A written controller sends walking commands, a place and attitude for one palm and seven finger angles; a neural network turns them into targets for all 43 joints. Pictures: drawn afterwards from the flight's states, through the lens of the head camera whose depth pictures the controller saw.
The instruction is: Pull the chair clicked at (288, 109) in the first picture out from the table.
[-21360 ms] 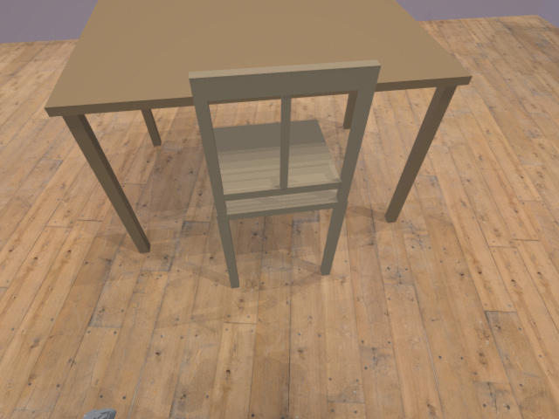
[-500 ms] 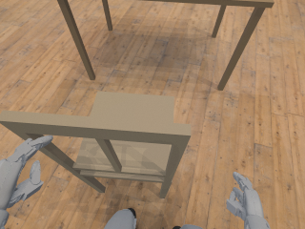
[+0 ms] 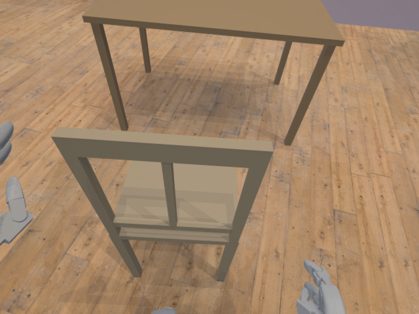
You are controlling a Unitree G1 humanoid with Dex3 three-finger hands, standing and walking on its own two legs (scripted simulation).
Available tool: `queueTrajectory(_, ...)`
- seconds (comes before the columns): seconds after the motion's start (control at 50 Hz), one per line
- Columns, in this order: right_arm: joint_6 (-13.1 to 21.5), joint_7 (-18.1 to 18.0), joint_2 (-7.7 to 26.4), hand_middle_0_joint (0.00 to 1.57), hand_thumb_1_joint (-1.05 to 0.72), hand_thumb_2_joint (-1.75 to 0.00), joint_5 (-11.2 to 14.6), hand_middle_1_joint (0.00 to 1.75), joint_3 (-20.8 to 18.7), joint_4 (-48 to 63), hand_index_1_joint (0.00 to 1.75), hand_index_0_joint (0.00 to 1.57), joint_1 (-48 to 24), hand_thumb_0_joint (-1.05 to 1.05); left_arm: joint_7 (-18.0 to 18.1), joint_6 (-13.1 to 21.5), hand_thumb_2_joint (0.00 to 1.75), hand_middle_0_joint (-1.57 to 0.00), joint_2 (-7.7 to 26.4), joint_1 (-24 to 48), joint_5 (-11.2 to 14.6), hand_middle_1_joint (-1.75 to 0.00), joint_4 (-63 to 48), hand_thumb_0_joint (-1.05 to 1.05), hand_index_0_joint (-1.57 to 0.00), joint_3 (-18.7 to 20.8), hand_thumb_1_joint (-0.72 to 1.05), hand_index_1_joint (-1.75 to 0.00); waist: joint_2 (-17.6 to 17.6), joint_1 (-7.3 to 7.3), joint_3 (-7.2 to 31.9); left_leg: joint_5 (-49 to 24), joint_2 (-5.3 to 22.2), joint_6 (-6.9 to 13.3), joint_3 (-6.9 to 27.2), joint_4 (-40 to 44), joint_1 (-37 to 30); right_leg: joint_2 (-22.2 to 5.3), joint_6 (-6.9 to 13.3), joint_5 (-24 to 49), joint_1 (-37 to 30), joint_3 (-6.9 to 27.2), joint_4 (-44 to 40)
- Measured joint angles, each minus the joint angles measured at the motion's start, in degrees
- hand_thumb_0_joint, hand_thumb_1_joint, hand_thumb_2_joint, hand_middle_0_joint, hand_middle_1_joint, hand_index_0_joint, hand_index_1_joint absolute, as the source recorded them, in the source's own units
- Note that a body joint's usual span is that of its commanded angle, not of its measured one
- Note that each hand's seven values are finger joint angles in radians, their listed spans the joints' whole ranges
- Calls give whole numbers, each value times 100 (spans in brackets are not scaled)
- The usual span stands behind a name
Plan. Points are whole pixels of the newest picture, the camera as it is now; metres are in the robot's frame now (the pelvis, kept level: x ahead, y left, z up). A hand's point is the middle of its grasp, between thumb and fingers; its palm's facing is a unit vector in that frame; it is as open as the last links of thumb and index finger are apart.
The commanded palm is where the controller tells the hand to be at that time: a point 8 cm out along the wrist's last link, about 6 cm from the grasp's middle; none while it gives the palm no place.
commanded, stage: step back with the hand held close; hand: left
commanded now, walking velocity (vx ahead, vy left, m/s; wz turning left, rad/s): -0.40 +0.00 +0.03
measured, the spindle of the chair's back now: (170, 196) +0.38 +0.12 -0.06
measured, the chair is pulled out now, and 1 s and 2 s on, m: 0.68 0.68 0.68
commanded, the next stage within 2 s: stop stepping back and stand still in 0.04 s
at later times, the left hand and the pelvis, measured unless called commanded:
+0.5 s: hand out of the picture +0.10 +0.27 +0.17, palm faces +0.43 -0.77 -0.47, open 7.4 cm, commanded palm +0.04 +0.30 +0.19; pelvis -0.10 +0.00 +0.01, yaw +1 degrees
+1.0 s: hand (7, 293) +0.13 +0.27 +0.11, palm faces +0.34 -0.81 -0.48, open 7.4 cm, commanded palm none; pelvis -0.09 +0.00 +0.01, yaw +2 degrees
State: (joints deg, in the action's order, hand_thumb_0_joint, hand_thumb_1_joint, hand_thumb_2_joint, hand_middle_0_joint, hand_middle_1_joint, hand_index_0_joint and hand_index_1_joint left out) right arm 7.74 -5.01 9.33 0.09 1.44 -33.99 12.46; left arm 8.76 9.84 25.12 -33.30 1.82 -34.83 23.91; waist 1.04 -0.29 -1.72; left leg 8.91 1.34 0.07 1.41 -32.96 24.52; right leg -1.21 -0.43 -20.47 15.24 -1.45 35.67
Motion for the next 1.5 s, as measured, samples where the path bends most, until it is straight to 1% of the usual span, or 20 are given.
queueTrajectory(0.06, 57, 13, 58, 20, -90, -89, -39, 30, -5, -124, 30, 21, -214, 1, -29, 268, 90, -22, 136, 50, 57, -31, -27, 1, -21, 236, 89, -30, -219, -133, -137, -239, 179, -74, 34, 103, 202, 167, -66, 93, -184, -62, -503)
queueTrajectory(0.14, -44, 52, 198, 20, -90, -89, 39, 30, -104, -182, 30, 21, -371, 1, -136, 283, 90, -22, 185, 165, 160, -30, 226, 1, -21, 223, 89, -30, -618, -155, -352, -376, 343, -127, 186, 194, 258, 372, -13, 581, -160, -163, -686)
queueTrajectory(0.18, -147, 58, 240, 20, -90, -89, 91, 30, -160, -225, 30, 21, -345, 1, -146, 264, 90, -22, 142, 23, 195, -30, 321, 1, -21, 153, 89, -30, -581, -156, -269, 416, 202, -163, 186, -463, 386, 298, 25, 573, -27, -92, -535)
queueTrajectory(0.24, -330, 26, 300, 20, -90, -89, 123, 30, -205, -327, 30, 21, -174, 1, -82, 28, 90, -22, -45, -154, 182, -31, 506, 1, -21, -22, 89, -30, -352, -80, 53, 1052, -119, -122, 42, -1450, 201, 52, -8, 548, 131, 67, -393)
queueTrajectory(0.3, -289, -88, 410, 20, -90, -89, 123, 30, -204, -309, 30, 21, 94, 1, -3, -119, 90, -22, -175, -18, 121, -31, 734, 1, -22, -120, 89, -30, -279, 71, 325, 1173, -78, 21, -30, -427, -638, -61, -96, 561, 235, -24, -352)
queueTrajectory(0.32, -225, -122, 440, 20, -90, -89, 115, 30, -238, -314, 30, 21, 145, 1, 21, -120, 90, -22, -201, 104, 93, -31, 783, 1, -22, -139, 89, -30, -286, 126, 325, 922, -58, 59, 29, -64, -783, -77, -122, 566, 264, -106, -325)
queueTrajectory(0.38, -130, -122, 360, 20, -90, -89, 129, 30, -253, -392, 30, 20, 144, 1, 65, -96, 90, -22, -243, 257, 24, -31, 859, 1, -21, -78, 89, -30, -26, 84, 146, 597, -160, 42, -69, 177, -938, -178, -155, 725, 135, -17, -523)
queueTrajectory(0.42, -36, -96, 301, 20, -90, -89, 126, 30, -235, -309, 30, 20, 217, 1, 73, -86, 90, -22, -233, 174, -32, -31, 796, 1, -21, -36, 89, -30, 5, 131, 139, 494, -159, 38, -58, 316, -969, -161, -135, 713, 77, -13, -683)
queueTrajectory(0.5, 139, -37, 163, 20, -90, -89, 118, 30, -177, -247, 30, 20, 303, 1, 51, 70, 90, -22, -111, 43, -81, -31, 630, 1, -21, 15, 89, -30, 22, 138, 111, 388, -152, 34, -6, 378, -955, -126, -125, 1075, -11, -26, -951)
queueTrajectory(0.56, 150, -10, 89, 20, -90, -89, 114, 30, -120, -278, 30, 20, 324, 1, 34, 154, 90, -22, -110, 57, -118, -31, 670, 1, -21, 7, 89, -30, -48, 84, 147, 442, -103, 44, 14, 323, -907, -69, -103, 925, 9, -35, -922)
queueTrajectory(0.76, 40, -10, 97, 20, -90, -89, 25, 30, -37, -436, 30, 21, 214, 1, 58, 6, 90, -22, -427, 276, -112, -30, 938, 1, -21, -171, 89, -30, -225, -44, 193, 771, -23, 54, 39, 102, -788, 66, -36, 1056, 15, 29, -977)
queueTrajectory(0.94, 52, -32, 222, 20, -90, -89, 57, 30, -162, -342, 30, 21, 139, 1, 69, 69, 90, -22, -309, 245, -116, -31, 895, 1, -21, -129, 89, -30, -157, 66, 115, 441, -16, -20, 8, 399, -952, 69, -90, 1153, -115, 67, -1193)
queueTrajectory(0.96, 204, 72, 255, 20, -90, -89, 66, 30, -226, -454, 30, 21, 121, 1, 8, 184, 90, -21, -262, 376, -184, -30, 1165, 1, -21, -244, 89, -30, -175, 69, 140, 440, -40, -23, 26, 379, -890, 39, -84, 1118, -51, 38, -1135)
queueTrajectory(1.0, 105, 293, 392, 20, -90, -89, 23, 30, -308, -750, 30, 20, 3, 1, -318, -80, 90, -21, -307, 944, -293, -30, 2255, 0, -21, -723, 89, -30, -258, 42, 229, 458, -143, -3, 78, 274, -716, -67, -122, 1000, 146, -16, -905)
queueTrajectory(1.1, -530, 497, 399, 20, -91, -89, -113, 30, -186, -1289, 30, 20, -273, 1, -689, -1142, 90, -20, -1023, 1961, -370, -30, 5718, 0, -20, -1787, 91, -30, -297, 91, 154, 551, -283, 47, 65, 122, -652, -209, -152, 741, 331, 4, -474)
queueTrajectory(1.18, -673, 515, 127, 20, -91, -89, -109, 30, -7, -1557, 30, 20, -139, 1, -804, -1382, 90, -20, -1557, 1911, -344, -30, 7550, 1, -19, -2410, 91, -30, -8, 161, -92, 586, -256, 15, 38, 185, -866, -184, -128, 675, 172, 33, -452)
queueTrajectory(1.2, -687, 507, 67, 20, -91, -89, -100, 30, 21, -1645, 30, 20, -72, 1, -804, -1369, 90, -20, -1682, 1839, -299, -30, 7860, 0, -20, -2479, 92, -30, 53, 158, -138, 590, -233, 3, 48, 204, -908, -161, -117, 684, 117, 22, -495)
queueTrajectory(1.22, -694, 481, 0, 20, -91, -89, -83, 30, 19, -1732, 30, 20, 24, 0, -688, -1267, 90, -21, -1738, 1820, -184, -30, 8004, -2, -20, -2308, 96, -30, 103, 130, -171, 587, -210, -13, 95, 213, -915, -139, -100, 700, 70, -27, -552)
queueTrajectory(1.3, -777, 379, 22, 20, -94, -89, -75, 30, -114, -2059, 30, 21, 290, -1, -682, -1147, 90, -21, -1483, 1771, -262, -30, 8466, -7, -21, -2268, 103, -30, 124, -14, -221, 560, -131, -56, 195, 276, -981, -56, -48, 806, -107, -134, -804)
queueTrajectory(1.5, -796, 368, 40, 19, -92, -89, -49, 30, -108, -2491, 30, 20, 728, 0, -746, -1169, 90, -21, -1277, 1404, -248, -30, 9393, -2, -20, -2404, 94, -30, -116, -27, -158, 489, -135, -49, 176, 473, -1100, -62, -42, 865, -203, -119, -964)
